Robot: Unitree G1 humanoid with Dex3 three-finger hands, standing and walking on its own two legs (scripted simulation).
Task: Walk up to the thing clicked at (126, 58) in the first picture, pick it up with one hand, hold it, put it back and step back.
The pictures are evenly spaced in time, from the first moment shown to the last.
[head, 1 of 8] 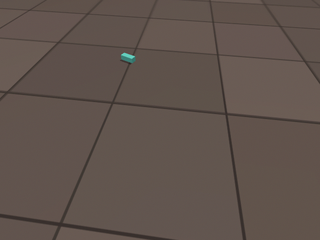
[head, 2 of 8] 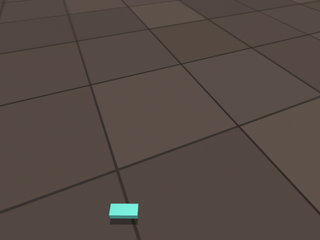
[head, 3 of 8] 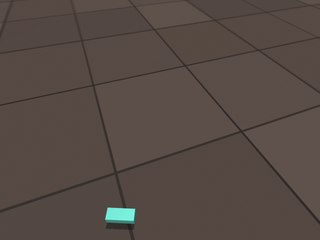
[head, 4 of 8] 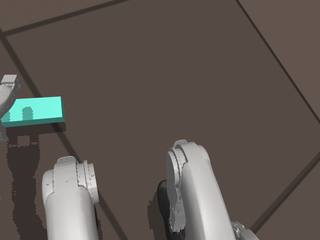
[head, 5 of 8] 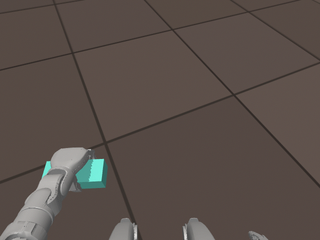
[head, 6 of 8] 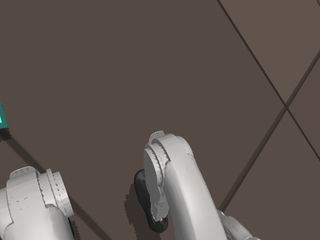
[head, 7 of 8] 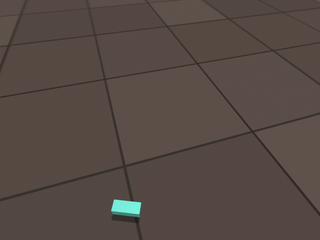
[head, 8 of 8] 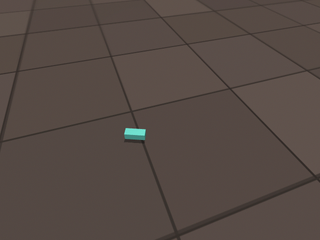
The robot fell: no
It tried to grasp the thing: yes
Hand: left
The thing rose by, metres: 0.69
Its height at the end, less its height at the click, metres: +0.00
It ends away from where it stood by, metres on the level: 0.01
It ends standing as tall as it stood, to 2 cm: yes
